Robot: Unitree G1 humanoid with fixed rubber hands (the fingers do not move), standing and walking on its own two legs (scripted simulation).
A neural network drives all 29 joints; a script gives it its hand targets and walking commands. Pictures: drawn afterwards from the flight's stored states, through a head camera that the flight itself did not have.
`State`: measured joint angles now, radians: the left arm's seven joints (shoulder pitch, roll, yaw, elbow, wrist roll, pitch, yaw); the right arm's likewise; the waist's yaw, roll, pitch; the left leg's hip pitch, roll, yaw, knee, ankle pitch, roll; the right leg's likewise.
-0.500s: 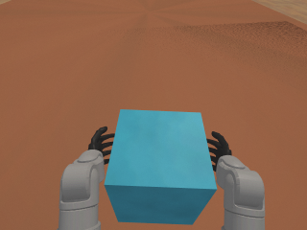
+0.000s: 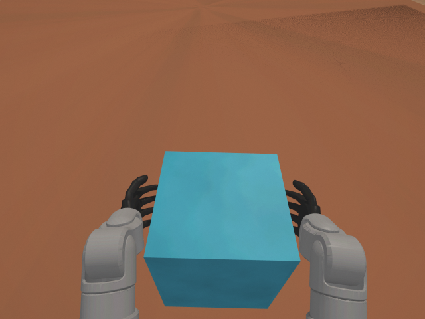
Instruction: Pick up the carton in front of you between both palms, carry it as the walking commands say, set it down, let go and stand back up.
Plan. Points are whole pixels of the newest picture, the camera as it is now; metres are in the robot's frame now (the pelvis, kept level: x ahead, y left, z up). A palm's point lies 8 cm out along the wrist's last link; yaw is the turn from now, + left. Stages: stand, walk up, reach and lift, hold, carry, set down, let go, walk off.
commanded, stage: carry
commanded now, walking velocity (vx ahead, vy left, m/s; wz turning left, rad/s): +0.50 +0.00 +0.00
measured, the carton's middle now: (218, 233) +0.28 +0.00 +0.02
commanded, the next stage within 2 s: none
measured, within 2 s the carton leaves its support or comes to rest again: neither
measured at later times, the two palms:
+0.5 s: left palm (152, 114) +0.59 +0.18 +0.09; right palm (264, 114) +0.58 -0.12 +0.09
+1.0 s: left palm (169, 79) +0.75 +0.15 +0.11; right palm (266, 83) +0.75 -0.15 +0.10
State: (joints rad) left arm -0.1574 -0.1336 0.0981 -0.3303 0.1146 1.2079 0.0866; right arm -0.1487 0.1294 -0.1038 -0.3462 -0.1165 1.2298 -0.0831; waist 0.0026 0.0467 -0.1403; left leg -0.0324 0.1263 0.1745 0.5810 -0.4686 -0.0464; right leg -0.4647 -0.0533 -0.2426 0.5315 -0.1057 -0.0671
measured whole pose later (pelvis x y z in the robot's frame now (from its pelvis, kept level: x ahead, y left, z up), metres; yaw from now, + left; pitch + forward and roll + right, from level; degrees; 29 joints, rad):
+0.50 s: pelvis +0.32 +0.03 +0.00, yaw -2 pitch +3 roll +1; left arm -0.18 -0.13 0.13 -0.36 0.11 1.22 0.09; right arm -0.18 0.14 -0.09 -0.33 -0.11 1.22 -0.09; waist -0.01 -0.04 -0.07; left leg -0.46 0.04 0.24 0.53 -0.12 0.09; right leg -0.16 -0.10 -0.10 0.89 -0.50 0.05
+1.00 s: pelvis +0.49 +0.00 +0.01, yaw +0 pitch +4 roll +0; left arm -0.17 -0.13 0.11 -0.26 0.13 1.20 0.07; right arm -0.15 0.13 -0.11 -0.28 -0.14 1.22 -0.08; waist -0.01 0.03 -0.15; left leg -0.19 0.08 0.18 0.50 -0.35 -0.02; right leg -0.29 -0.05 -0.18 0.50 -0.26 -0.01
